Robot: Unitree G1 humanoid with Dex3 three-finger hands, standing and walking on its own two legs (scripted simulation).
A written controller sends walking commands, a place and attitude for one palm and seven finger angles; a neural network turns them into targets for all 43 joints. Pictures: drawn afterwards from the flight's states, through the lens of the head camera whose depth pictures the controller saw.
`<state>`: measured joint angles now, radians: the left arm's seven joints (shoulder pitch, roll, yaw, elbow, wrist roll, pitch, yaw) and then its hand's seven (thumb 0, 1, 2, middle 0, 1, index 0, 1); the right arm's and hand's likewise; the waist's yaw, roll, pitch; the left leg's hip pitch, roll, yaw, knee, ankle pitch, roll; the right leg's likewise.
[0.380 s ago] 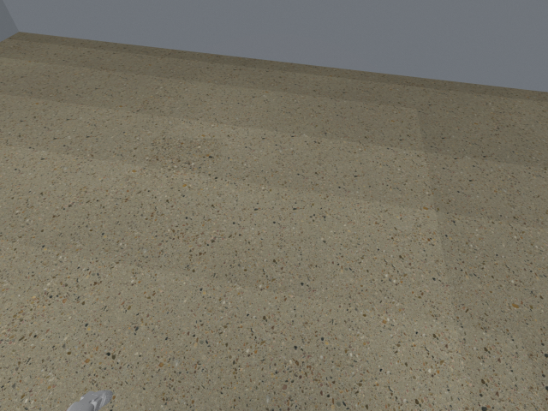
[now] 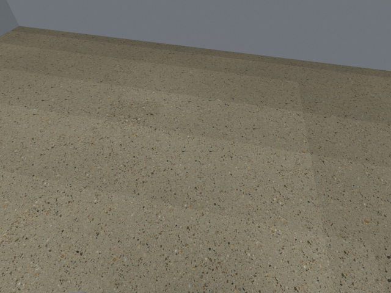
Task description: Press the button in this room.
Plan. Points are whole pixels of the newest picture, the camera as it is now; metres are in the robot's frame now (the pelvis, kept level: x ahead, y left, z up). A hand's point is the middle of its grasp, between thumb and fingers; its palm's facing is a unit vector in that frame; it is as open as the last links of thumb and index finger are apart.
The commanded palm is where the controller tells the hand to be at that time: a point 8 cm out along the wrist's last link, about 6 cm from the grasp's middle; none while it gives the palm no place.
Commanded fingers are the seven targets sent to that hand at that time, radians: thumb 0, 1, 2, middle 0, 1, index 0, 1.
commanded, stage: stand and wait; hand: left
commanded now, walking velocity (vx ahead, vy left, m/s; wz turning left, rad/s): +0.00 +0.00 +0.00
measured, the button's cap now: out of the picture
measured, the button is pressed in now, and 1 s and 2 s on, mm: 0 0 0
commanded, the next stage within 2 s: turn or walk to find it in 0.52 s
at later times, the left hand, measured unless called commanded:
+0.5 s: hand out of the picture +0.05 +0.23 -0.15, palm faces -0.03 -0.94 -0.34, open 7.4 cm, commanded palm none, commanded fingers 0.00 0.90 0.90 -0.20 -0.30 -0.20 -0.30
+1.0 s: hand out of the picture +0.00 +0.21 -0.19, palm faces +0.11 -0.97 -0.20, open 7.4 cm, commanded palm none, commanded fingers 0.00 0.90 0.90 -0.20 -0.30 -0.20 -0.30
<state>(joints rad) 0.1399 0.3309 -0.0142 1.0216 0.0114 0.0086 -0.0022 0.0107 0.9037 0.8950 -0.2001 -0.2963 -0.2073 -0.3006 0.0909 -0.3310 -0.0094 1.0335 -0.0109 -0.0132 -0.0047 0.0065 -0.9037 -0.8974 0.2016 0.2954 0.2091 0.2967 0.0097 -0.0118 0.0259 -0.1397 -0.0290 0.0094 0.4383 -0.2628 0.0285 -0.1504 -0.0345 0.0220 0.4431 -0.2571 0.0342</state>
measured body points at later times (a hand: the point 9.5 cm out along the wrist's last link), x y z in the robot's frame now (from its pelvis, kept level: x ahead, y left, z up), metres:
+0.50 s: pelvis -0.02 -0.02 +0.00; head -0.02 -0.02 +0.45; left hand +0.05 +0.28 -0.13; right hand +0.05 -0.32 -0.13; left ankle -0.02 +0.10 -0.74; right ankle -0.01 -0.14 -0.74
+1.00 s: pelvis -0.03 +0.01 -0.01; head -0.01 +0.04 +0.44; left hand +0.00 +0.26 -0.17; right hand +0.03 -0.23 -0.14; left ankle -0.02 +0.10 -0.74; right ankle -0.04 -0.13 -0.69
